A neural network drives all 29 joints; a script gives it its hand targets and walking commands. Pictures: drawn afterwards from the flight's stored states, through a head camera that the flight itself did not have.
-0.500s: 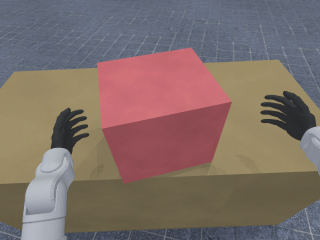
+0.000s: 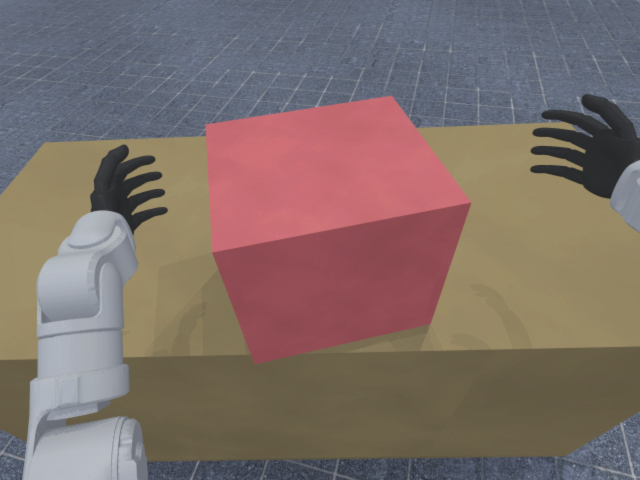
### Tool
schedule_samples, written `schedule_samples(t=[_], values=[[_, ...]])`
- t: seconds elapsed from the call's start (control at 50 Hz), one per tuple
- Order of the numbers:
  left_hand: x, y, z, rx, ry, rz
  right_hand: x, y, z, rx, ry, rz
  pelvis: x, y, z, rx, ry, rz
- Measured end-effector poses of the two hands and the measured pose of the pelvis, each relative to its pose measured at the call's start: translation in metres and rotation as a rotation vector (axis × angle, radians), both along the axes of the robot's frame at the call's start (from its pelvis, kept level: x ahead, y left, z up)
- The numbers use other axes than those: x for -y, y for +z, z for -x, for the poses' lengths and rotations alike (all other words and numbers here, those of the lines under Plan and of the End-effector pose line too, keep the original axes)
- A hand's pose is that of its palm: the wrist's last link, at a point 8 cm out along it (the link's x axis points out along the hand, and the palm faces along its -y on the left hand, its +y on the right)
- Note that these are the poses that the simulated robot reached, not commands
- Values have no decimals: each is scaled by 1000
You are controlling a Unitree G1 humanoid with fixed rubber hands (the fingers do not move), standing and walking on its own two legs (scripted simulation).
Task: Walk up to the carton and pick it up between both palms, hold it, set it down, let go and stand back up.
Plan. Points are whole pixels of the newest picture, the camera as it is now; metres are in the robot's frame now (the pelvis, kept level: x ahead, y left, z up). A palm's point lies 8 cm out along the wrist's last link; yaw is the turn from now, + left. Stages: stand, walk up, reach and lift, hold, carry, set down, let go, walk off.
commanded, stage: reach and lift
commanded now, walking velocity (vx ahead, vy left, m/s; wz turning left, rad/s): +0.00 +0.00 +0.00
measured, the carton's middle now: (323, 229) +0.48 +0.05 +0.03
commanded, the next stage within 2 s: none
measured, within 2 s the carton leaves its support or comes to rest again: neither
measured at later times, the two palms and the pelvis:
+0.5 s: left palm (113, 165) +0.39 +0.28 +0.22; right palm (571, 116) +0.47 -0.24 +0.23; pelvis +0.01 +0.00 +0.00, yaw +1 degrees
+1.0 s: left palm (124, 185) +0.39 +0.28 +0.19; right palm (531, 132) +0.49 -0.22 +0.20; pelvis +0.01 +0.00 +0.00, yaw +2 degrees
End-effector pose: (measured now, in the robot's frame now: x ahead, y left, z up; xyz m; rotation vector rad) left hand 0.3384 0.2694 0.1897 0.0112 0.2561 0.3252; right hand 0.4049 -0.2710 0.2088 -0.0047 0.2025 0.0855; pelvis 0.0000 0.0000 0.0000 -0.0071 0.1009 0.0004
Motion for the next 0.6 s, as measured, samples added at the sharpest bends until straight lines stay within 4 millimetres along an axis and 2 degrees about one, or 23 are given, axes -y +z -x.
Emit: schedule_samples(t=[0.26, 0.6], values=[[-5, 24, -24, -8, 6, -17, -13, 19, -31, -5, 5, -26, -1, -1, 1, -36, 7, 4], [-7, 34, -55, -16, 13, -33, -34, 21, -74, -23, 12, -17, 3, 1, -13, -73, 21, 10]])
